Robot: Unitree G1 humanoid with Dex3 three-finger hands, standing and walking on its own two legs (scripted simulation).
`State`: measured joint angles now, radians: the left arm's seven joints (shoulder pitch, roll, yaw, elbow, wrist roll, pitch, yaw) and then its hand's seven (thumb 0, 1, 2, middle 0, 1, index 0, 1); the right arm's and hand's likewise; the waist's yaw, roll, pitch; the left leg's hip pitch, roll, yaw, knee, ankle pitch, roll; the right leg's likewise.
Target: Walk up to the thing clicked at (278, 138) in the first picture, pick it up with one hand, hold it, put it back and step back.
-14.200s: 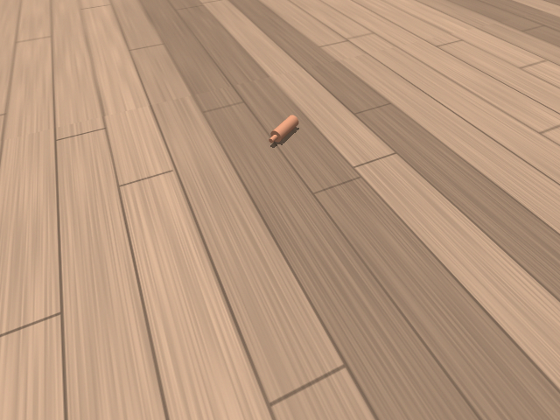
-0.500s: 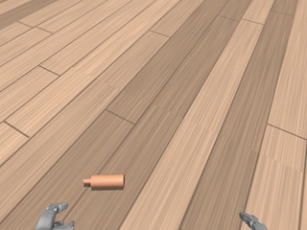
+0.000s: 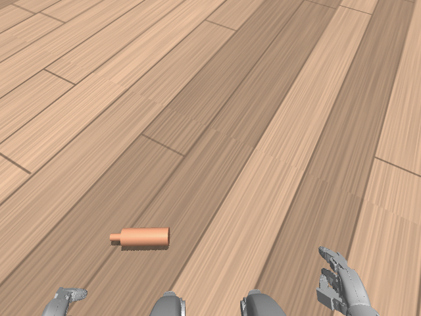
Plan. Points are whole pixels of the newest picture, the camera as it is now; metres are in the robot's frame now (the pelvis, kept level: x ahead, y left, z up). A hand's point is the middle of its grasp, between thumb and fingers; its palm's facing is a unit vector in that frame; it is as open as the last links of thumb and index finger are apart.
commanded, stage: rise first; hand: left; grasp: from above
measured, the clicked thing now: (140, 236) +0.46 +0.28 -0.66
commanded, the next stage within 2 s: none
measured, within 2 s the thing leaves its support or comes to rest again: neither
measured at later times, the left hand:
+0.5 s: hand (95, 302) +0.19 +0.29 -0.26, palm faces -0.40 -0.66 -0.64, open 14.3 cm
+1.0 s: hand (113, 259) +0.32 +0.31 -0.42, palm faces -0.49 -0.20 -0.85, open 14.0 cm
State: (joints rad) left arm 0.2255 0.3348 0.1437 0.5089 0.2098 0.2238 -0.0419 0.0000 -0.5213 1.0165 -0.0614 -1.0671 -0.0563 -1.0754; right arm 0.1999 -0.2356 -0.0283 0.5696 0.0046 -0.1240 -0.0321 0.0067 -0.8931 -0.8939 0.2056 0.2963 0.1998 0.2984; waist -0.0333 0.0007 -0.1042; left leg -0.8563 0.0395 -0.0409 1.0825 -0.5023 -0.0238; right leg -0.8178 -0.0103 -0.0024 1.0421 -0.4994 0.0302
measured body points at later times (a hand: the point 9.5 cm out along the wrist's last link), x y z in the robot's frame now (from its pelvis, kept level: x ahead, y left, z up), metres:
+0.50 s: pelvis -0.04 +0.00 -0.12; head +0.12 +0.02 +0.30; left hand +0.21 +0.32 -0.22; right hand +0.15 -0.26 -0.21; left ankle +0.01 +0.13 -0.66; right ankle +0.00 -0.14 -0.66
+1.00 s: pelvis -0.09 +0.00 -0.30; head +0.13 +0.03 +0.09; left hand +0.35 +0.32 -0.37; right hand -0.01 -0.28 -0.42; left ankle +0.01 +0.13 -0.66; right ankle +0.00 -0.14 -0.66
